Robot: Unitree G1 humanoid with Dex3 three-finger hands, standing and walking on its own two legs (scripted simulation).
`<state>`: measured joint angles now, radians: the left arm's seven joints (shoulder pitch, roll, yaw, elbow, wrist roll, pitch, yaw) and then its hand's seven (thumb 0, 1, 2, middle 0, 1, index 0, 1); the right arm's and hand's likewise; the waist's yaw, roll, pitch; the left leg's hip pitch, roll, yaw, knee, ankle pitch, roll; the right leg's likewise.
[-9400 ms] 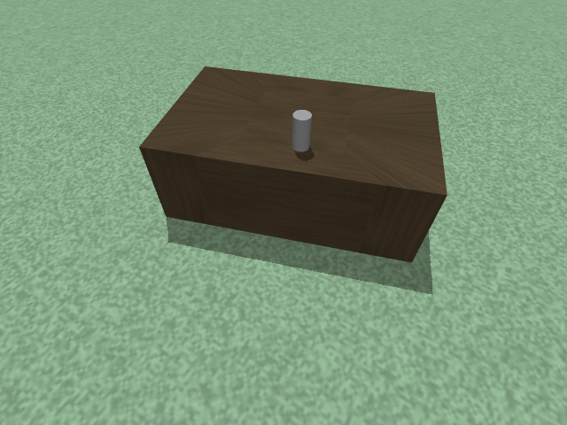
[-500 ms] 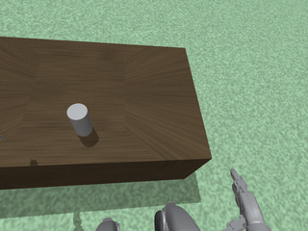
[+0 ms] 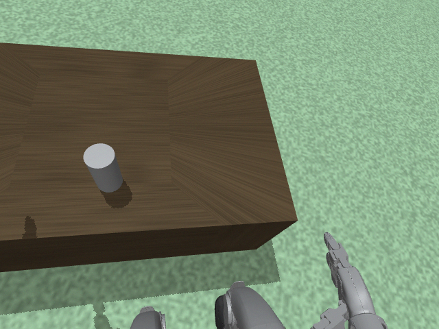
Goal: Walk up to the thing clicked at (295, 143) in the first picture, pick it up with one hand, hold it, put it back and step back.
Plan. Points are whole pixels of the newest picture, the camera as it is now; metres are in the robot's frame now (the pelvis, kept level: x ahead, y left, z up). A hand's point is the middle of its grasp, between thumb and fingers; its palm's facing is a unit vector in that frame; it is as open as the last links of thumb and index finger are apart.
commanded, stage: go down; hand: left
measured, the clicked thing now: (105, 169) +0.53 +0.20 -0.21
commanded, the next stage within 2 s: approach in 0.18 s
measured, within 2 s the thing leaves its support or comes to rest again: neither
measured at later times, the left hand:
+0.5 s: hand out of the picture +0.47 +0.36 +0.06, palm faces +0.22 -0.98 +0.01, open 17.5 cm
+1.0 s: hand (81, 170) +0.51 +0.25 -0.17, palm faces +0.13 -0.99 +0.05, open 17.6 cm
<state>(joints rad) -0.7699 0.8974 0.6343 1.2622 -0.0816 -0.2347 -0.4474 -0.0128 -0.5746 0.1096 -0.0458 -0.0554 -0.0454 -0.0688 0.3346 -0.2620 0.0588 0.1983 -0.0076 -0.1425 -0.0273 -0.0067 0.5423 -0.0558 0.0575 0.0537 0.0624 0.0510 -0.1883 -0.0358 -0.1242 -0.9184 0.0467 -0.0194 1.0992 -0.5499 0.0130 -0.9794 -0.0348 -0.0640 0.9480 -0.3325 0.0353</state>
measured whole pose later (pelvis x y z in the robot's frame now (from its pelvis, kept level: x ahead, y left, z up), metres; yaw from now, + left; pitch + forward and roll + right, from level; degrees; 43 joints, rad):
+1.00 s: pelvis -0.05 -0.01 -0.12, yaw -2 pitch +34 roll -6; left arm -0.94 0.91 0.63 1.38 -0.03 -0.56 -0.32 -0.01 -0.59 0.09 -0.04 -0.06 -0.04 -0.08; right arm 0.35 -0.32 0.01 -0.24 -0.07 -0.16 0.03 -0.01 0.53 -0.06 0.06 0.05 0.07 0.05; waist -0.44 -0.08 -0.10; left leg -1.55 0.05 -0.08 1.61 -0.66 0.00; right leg -1.60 -0.04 -0.09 1.43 -0.42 0.02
